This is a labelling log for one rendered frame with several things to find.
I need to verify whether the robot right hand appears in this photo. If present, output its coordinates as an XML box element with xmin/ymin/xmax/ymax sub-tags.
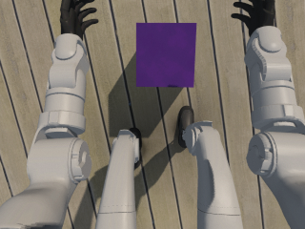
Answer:
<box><xmin>231</xmin><ymin>0</ymin><xmax>275</xmax><ymax>37</ymax></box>

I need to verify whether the left robot upper arm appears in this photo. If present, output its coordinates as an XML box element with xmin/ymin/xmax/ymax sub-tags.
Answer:
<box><xmin>0</xmin><ymin>137</ymin><xmax>92</xmax><ymax>229</ymax></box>

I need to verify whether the robot left forearm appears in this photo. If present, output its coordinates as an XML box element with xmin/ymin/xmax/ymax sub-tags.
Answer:
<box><xmin>27</xmin><ymin>33</ymin><xmax>90</xmax><ymax>179</ymax></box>

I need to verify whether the robot left hand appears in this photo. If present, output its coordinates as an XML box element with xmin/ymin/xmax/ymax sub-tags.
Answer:
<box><xmin>60</xmin><ymin>0</ymin><xmax>99</xmax><ymax>41</ymax></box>

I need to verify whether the robot right forearm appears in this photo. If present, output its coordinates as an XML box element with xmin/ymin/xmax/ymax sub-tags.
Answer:
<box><xmin>244</xmin><ymin>26</ymin><xmax>305</xmax><ymax>135</ymax></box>

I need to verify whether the carton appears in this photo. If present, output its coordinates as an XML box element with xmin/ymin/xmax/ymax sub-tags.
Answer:
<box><xmin>136</xmin><ymin>23</ymin><xmax>197</xmax><ymax>88</ymax></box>

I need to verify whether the robot foot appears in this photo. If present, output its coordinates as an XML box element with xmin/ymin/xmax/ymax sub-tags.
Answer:
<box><xmin>177</xmin><ymin>106</ymin><xmax>194</xmax><ymax>148</ymax></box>
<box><xmin>129</xmin><ymin>127</ymin><xmax>142</xmax><ymax>169</ymax></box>

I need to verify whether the right robot upper arm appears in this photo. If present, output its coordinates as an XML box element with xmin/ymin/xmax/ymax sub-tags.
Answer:
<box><xmin>246</xmin><ymin>131</ymin><xmax>305</xmax><ymax>229</ymax></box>

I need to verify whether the right robot foot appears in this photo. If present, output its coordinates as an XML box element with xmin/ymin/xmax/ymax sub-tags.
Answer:
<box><xmin>177</xmin><ymin>106</ymin><xmax>194</xmax><ymax>148</ymax></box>

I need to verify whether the left robot foot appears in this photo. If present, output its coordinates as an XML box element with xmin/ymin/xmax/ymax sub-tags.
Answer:
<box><xmin>129</xmin><ymin>127</ymin><xmax>142</xmax><ymax>169</ymax></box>

